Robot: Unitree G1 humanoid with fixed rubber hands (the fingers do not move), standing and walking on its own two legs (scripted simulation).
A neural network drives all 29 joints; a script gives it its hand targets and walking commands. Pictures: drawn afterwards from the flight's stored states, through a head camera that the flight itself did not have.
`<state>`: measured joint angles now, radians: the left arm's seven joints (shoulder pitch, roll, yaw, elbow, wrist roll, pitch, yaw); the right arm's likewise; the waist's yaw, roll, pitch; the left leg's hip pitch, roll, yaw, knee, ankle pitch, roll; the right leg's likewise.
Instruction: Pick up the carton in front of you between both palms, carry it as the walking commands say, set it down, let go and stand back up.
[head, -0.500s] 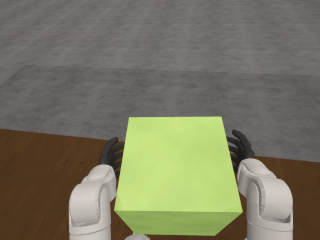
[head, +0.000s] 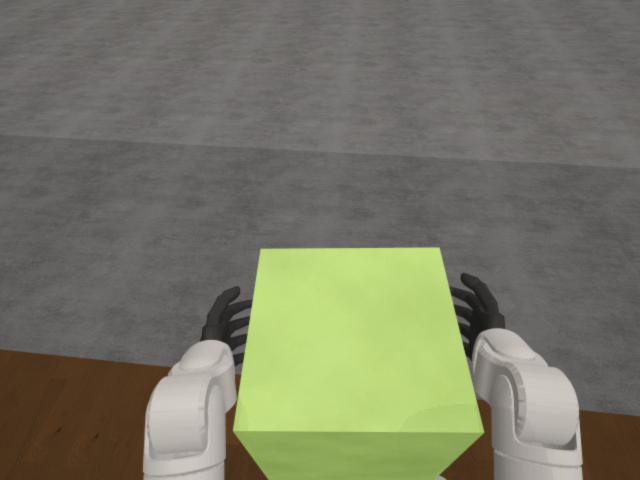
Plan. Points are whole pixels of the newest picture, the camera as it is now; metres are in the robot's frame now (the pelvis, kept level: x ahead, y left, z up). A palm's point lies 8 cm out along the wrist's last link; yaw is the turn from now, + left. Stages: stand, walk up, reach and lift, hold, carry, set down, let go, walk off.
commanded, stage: carry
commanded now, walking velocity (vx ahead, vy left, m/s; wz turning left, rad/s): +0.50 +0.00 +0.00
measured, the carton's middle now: (349, 373) +0.26 +0.00 +0.01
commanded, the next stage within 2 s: none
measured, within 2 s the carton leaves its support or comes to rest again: neither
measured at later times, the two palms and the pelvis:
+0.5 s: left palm (288, 127) +0.67 +0.09 +0.10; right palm (453, 118) +0.69 -0.21 +0.10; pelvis +0.32 -0.06 -0.01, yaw +1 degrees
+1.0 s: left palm (315, 69) +1.04 +0.05 +0.04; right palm (434, 63) +1.05 -0.25 +0.05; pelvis +0.68 -0.08 -0.10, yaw +1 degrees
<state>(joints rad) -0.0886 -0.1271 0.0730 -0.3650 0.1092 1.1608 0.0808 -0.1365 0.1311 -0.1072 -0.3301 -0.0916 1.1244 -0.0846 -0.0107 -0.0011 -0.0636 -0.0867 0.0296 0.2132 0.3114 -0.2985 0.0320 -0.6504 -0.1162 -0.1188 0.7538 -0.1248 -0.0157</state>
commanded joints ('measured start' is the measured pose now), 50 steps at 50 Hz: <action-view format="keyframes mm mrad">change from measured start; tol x32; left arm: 1 -622 -829 -750 -86 -409 -22 -219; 16 -1255 -890 -596 204 -522 7 -201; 50 -1152 -740 -503 286 -339 44 -167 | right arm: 1 -483 821 727 -35 387 23 254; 20 -1132 944 582 317 435 56 163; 50 -1083 905 605 353 487 54 209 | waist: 1 -34 132 -141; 8 77 -383 -403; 29 -45 -151 -394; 33 -103 371 -491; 50 115 -75 -294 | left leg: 1 106 196 -97 -64 404 110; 6 -53 112 3 456 547 16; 8 -523 -101 -89 987 -190 -43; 10 -651 -12 -236 1173 -163 24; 21 -762 29 -160 738 120 14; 30 -135 -84 -63 318 250 103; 32 246 203 -545 251 674 230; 35 305 223 -714 206 366 274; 47 -194 -28 -213 473 -108 109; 50 -302 -56 -100 1050 31 50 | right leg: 1 42 53 -76 -110 72 -21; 6 594 148 -136 -219 -54 -46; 8 869 -283 699 -476 -193 -191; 29 766 -51 -34 -59 908 -104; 31 463 40 -37 383 568 -85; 32 136 217 26 589 -303 -46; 34 -209 202 166 753 -483 -38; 42 -294 79 128 114 92 -35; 50 733 37 -8 -430 623 -67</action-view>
